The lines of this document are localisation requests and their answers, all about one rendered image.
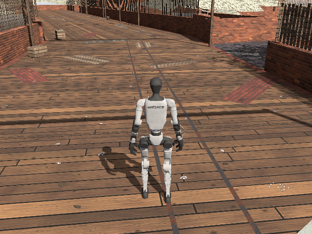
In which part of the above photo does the robot left upper arm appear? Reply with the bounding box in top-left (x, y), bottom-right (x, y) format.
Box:
top-left (134, 98), bottom-right (146, 126)

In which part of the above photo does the robot right hand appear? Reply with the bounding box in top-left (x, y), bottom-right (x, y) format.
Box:
top-left (173, 139), bottom-right (183, 152)

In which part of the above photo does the right robot thigh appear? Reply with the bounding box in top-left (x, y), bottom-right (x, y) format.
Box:
top-left (163, 136), bottom-right (173, 172)

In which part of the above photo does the robot left hand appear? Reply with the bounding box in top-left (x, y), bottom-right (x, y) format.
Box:
top-left (129, 142), bottom-right (140, 156)

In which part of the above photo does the robot right upper arm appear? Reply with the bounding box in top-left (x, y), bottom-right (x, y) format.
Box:
top-left (166, 98), bottom-right (178, 125)

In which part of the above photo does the robot right shin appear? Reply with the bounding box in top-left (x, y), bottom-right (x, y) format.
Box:
top-left (164, 163), bottom-right (171, 197)

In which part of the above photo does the robot left forearm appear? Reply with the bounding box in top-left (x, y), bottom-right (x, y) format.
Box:
top-left (130, 119), bottom-right (139, 143)

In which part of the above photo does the robot right forearm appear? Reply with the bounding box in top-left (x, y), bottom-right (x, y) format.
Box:
top-left (173, 118), bottom-right (182, 140)

